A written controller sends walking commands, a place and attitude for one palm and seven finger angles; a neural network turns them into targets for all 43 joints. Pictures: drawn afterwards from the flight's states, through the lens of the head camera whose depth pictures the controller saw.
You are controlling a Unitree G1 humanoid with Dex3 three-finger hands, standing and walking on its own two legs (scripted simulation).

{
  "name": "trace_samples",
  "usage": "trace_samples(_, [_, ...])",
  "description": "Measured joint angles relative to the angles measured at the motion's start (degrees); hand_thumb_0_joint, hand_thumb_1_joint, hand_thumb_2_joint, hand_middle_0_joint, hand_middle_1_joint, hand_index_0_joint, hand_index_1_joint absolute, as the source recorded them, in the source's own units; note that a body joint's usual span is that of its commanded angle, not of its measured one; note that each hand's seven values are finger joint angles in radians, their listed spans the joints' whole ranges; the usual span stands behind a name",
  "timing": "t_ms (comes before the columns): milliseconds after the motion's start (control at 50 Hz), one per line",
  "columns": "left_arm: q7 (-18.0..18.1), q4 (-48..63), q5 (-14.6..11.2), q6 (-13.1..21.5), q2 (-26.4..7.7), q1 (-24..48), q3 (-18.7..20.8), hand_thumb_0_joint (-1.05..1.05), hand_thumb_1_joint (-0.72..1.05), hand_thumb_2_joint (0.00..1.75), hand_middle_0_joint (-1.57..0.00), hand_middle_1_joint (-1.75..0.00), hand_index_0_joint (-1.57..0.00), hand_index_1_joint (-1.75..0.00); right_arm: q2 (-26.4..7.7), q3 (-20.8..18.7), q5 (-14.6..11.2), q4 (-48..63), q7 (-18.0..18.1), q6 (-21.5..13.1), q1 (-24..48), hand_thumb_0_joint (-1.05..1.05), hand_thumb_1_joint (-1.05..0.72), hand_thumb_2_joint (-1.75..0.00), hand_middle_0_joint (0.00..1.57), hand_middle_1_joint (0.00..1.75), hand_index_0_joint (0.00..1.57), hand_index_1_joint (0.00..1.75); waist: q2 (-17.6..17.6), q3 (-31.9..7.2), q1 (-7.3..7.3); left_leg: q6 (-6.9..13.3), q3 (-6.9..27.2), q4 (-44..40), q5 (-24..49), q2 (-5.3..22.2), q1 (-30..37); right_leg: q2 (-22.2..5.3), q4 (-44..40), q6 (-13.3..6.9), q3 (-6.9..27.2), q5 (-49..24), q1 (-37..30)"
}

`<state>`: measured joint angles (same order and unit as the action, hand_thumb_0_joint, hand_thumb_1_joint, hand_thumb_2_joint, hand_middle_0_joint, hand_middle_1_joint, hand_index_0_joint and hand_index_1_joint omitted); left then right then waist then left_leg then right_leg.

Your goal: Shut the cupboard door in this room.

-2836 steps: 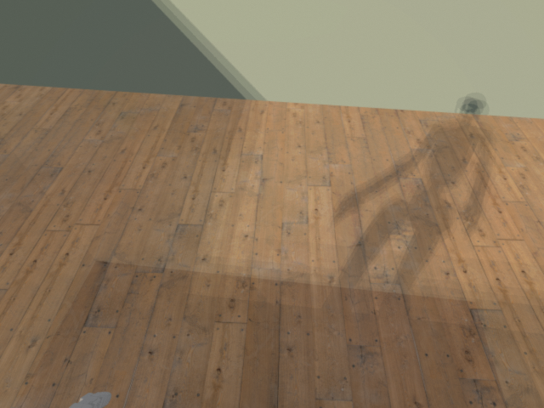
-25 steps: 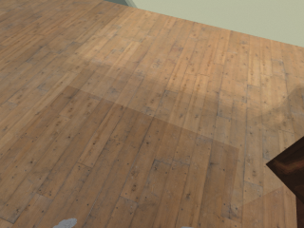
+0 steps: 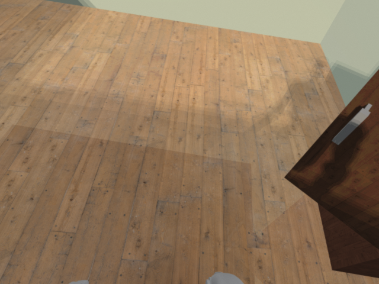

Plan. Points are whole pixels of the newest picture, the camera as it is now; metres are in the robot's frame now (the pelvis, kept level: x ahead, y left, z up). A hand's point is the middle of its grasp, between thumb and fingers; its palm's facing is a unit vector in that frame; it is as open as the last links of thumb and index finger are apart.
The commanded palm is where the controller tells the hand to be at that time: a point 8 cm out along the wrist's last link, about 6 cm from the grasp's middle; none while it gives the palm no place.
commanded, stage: turn to face it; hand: left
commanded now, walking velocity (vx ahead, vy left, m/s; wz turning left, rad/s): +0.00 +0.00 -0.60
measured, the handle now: (352, 124) +0.56 -0.44 +0.01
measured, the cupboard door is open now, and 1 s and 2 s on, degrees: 53 53 53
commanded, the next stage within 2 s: take the last steps up to it in 1.06 s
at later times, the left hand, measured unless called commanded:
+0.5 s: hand (130, 279) +0.15 +0.14 -0.15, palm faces -0.28 -0.93 -0.24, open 7.4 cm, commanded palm none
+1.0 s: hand (156, 243) +0.23 +0.09 -0.16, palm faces -0.53 -0.81 -0.25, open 7.4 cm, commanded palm none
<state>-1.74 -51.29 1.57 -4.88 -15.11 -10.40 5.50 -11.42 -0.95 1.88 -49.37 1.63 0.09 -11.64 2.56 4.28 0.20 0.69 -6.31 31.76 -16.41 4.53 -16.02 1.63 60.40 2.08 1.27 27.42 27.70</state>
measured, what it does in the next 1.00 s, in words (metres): steps on the spot, turning right: right foot, then left foot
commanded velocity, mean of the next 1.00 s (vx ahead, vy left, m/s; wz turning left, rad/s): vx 0.00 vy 0.00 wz -0.50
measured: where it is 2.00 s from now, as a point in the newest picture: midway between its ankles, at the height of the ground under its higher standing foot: outside the picture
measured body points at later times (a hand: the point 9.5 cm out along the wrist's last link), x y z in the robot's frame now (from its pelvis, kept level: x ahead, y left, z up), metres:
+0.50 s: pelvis +0.01 -0.03 +0.00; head +0.05 -0.05 +0.45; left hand +0.16 +0.18 -0.14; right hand +0.01 -0.31 -0.14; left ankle +0.05 +0.10 -0.68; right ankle -0.02 -0.15 -0.74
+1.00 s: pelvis +0.02 -0.03 -0.01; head +0.05 -0.05 +0.44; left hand +0.26 +0.13 -0.14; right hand -0.10 -0.26 -0.15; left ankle +0.08 +0.09 -0.74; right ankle -0.05 -0.13 -0.74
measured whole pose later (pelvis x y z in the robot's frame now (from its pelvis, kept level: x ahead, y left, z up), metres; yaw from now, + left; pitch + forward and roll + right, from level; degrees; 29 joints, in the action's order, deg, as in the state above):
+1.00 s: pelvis +0.02 -0.03 -0.01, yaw -32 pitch +1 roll +0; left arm -1.7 -51.2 1.6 -3.1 -14.0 -8.4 4.0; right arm -12.5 -2.3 1.4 -54.2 1.0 1.2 -16.6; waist -0.7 3.2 -1.7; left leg -1.8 -12.0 35.0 -19.2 8.4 -15.2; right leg -1.3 31.3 -0.2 -2.8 16.1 14.3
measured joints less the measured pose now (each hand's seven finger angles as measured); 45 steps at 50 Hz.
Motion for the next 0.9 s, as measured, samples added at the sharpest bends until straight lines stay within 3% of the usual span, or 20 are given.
trace_samples(100, [-0.55, 0.63, -0.07, -0.31, 0.05, 0.91, 0.29, 0.01, 0.91, 0.90, -0.20, -0.30, -0.20, -0.30, 0.24, -0.17, 0.01, -1.17, 0.05, 0.12, -1.28, 0.00, -0.91, -0.89, 0.21, 0.30, 0.21, 0.30, -1.53, 0.45, -0.15, -0.70, -3.07, -3.00, 0.99, 2.43, 2.55, -2.39, -1.27, 0.86, -2.91, -1.94, -0.68])
trace_samples(200, [-0.68, 1.03, -0.06, 0.14, 0.80, 2.08, -0.25, 0.01, 0.91, 0.90, -0.19, -0.30, -0.20, -0.30, -0.77, -1.10, 0.01, -2.57, -0.48, 0.57, -2.40, 0.00, -0.91, -0.89, 0.21, 0.30, 0.21, 0.30, -3.66, 0.64, -1.23, -2.15, -5.97, -0.39, -0.89, 5.05, 2.60, -2.94, -15.33, -0.15, -4.72, -3.30, -6.56])
trace_samples(260, [-0.66, 1.94, 0.06, 1.53, 0.63, 1.93, -0.86, 0.01, 0.91, 0.90, -0.20, -0.30, -0.20, -0.30, -1.75, -1.83, -0.49, -2.95, -0.92, 1.20, -3.78, 0.00, -0.91, -0.89, 0.21, 0.30, 0.21, 0.30, -3.72, -0.28, -1.41, -3.55, -7.31, 5.94, -4.19, 6.11, 0.39, -3.18, -27.92, -2.35, -4.73, -11.09, -12.17])
trace_samples(320, [0.40, 1.30, -0.07, 2.87, 2.59, 2.44, -1.66, 0.00, 0.91, 0.90, -0.20, -0.30, -0.20, -0.30, -4.07, -2.63, -0.78, -4.04, -0.42, 3.28, -2.22, 0.00, -0.91, -0.89, 0.21, 0.30, 0.21, 0.30, -6.55, 0.67, -1.60, -4.57, 0.16, 21.42, -13.30, 4.25, -6.07, -1.53, -25.06, -3.10, -3.90, -8.66, -10.65])
trace_samples(360, [0.95, 1.17, -0.15, 2.95, 3.27, 1.84, -1.96, 0.00, 0.90, 0.90, -0.20, -0.30, -0.20, -0.30, -4.55, -2.75, -0.87, -4.26, -0.18, 3.66, -1.06, 0.01, -0.91, -0.89, 0.21, 0.30, 0.20, 0.30, -6.27, 0.89, -1.52, -5.11, 2.37, 28.66, -12.38, 2.09, -9.61, -1.36, -26.70, -2.99, -2.46, -9.65, -11.14])
trace_samples(400, [1.22, 0.86, -0.08, 2.66, 3.45, 1.19, -2.13, 0.00, 0.90, 0.90, -0.20, -0.30, -0.20, -0.30, -4.46, -2.71, -0.88, -3.70, -0.36, 3.40, -0.31, 0.01, -0.91, -0.89, 0.20, 0.30, 0.20, 0.30, -5.33, 0.74, -1.54, -5.62, 2.84, 30.28, -9.87, 0.98, -11.61, -1.34, -28.98, -2.90, -1.09, -11.24, -11.83])
trace_samples(520, [1.00, 0.13, 0.24, 2.21, 3.01, -0.41, -2.17, 0.00, 0.90, 0.90, -0.20, -0.30, -0.20, -0.30, -3.35, -2.38, -1.02, -1.43, -0.87, 2.64, 1.31, 0.01, -0.91, -0.89, 0.20, 0.30, 0.20, 0.30, -2.92, -0.19, -0.73, -5.84, 3.86, 20.05, -7.05, -0.95, -10.47, -0.47, -31.45, -2.53, 2.71, -12.92, -11.92])
trace_samples(600, [1.03, -0.29, 0.06, 1.72, 2.13, -1.21, -1.60, 0.00, 0.90, 0.90, -0.20, -0.30, -0.20, -0.30, -2.46, -1.76, -1.39, -0.42, -0.64, 1.55, 1.83, 0.00, -0.91, -0.89, 0.20, 0.30, 0.20, 0.30, -1.42, -0.88, -0.02, -5.28, 3.96, 5.78, -2.96, -2.46, -4.70, 0.54, -29.21, -1.33, 5.44, -11.90, -10.49])
trace_samples(640, [1.01, -0.38, -0.40, 1.07, 1.45, -1.37, -1.20, 0.00, 0.90, 0.90, -0.20, -0.30, -0.20, -0.30, -2.06, -1.29, -1.04, -0.06, -0.43, 0.55, 1.54, 0.00, -0.91, -0.89, 0.20, 0.30, 0.20, 0.30, -0.87, -1.34, -0.04, -2.22, 3.37, 1.70, 1.54, -2.26, -3.26, 1.27, -24.39, -1.10, 6.05, -7.45, -8.22])
trace_samples(680, [0.81, -0.74, -0.19, 0.50, 0.59, -1.14, -0.71, 0.01, 0.90, 0.90, -0.20, -0.30, -0.20, -0.30, -1.23, -0.57, -0.45, -0.01, -0.34, 0.21, 1.34, 0.00, -0.91, -0.89, 0.20, 0.30, 0.20, 0.30, -0.04, -1.00, 0.25, -0.14, 1.67, 2.68, 0.08, -1.56, -2.74, 1.33, -13.28, -1.09, 4.30, -0.53, -4.49])
trace_samples(720, [0.35, -1.04, 0.01, 0.25, -0.06, -0.78, -0.29, 0.01, 0.90, 0.90, -0.20, -0.30, -0.20, -0.30, -0.56, -0.05, -0.13, 0.02, -0.16, 0.03, 0.54, 0.00, -0.91, -0.89, 0.21, 0.30, 0.21, 0.30, -0.07, -0.79, 0.11, 0.30, 0.70, 1.22, -0.32, -0.62, -1.32, 0.85, -3.55, -0.67, 1.73, 0.65, -1.58])
trace_samples(760, [0.04, -0.92, -0.02, 0.16, -0.37, -0.35, 0.01, 0.01, 0.90, 0.90, -0.20, -0.30, -0.20, -0.30, -0.14, 0.22, 0.04, -0.31, 0.02, 0.04, -0.20, 0.00, -0.91, -0.89, 0.21, 0.30, 0.21, 0.30, -0.46, -0.47, 0.14, 0.10, -0.22, -0.97, 0.48, 0.31, 0.28, -0.10, 0.70, -0.04, -0.27, -0.19, -0.38])
trace_samples(820, [-0.13, -0.65, -0.09, 0.10, -0.34, 0.34, 0.05, 0.01, 0.91, 0.90, -0.20, -0.30, -0.20, -0.30, 0.12, 0.20, 0.02, -1.28, 0.13, 0.06, -1.13, 0.00, -0.91, -0.89, 0.21, 0.30, 0.21, 0.30, -1.36, -0.07, -0.04, -0.10, -1.73, -3.08, 1.30, 1.59, 1.97, -1.52, -0.93, 0.43, -2.09, -1.24, -1.01])
trace_samples(900, [-0.09, -0.68, -0.05, 0.17, 0.35, 1.46, -0.35, 0.01, 0.91, 0.90, -0.19, -0.30, -0.20, -0.30, -0.14, -0.37, 0.05, -2.88, -0.12, 0.30, -2.40, 0.00, -0.91, -0.89, 0.21, 0.30, 0.21, 0.30, -2.71, 0.06, -0.97, -0.76, -3.73, -2.83, 0.72, 3.03, 2.68, -2.51, -9.81, 0.00, -3.46, -1.83, -4.50])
